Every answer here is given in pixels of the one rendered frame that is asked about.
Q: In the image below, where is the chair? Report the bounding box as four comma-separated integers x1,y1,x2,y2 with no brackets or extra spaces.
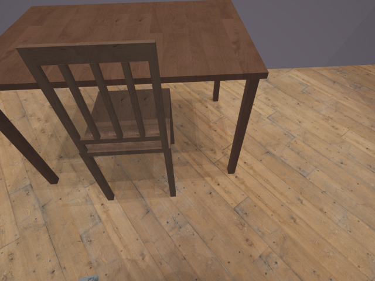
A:
16,39,176,201

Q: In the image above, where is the table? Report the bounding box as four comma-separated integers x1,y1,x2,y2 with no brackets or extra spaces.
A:
0,0,269,184

